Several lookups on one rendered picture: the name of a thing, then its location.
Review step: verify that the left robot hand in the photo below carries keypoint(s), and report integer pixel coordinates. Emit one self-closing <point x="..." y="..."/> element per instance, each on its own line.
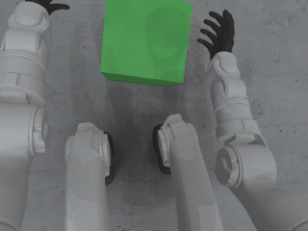
<point x="50" y="7"/>

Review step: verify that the robot left forearm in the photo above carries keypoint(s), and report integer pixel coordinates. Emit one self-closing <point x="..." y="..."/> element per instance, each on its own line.
<point x="24" y="55"/>

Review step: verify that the right robot upper arm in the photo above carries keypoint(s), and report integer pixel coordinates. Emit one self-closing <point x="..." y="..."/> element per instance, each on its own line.
<point x="249" y="171"/>

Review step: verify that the left robot thigh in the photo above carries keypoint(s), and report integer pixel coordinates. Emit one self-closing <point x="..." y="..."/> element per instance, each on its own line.
<point x="85" y="199"/>

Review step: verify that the right robot foot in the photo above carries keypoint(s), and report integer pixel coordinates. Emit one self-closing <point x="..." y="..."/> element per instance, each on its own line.
<point x="165" y="170"/>

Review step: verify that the right robot hand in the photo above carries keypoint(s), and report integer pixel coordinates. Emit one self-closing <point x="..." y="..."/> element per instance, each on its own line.
<point x="224" y="40"/>

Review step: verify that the carton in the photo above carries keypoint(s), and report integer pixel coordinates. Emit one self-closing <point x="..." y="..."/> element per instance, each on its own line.
<point x="146" y="41"/>

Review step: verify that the robot right forearm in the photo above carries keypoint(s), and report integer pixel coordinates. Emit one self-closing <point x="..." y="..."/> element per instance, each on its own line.
<point x="235" y="124"/>

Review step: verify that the left robot upper arm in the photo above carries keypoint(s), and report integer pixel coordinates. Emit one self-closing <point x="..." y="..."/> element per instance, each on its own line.
<point x="24" y="133"/>

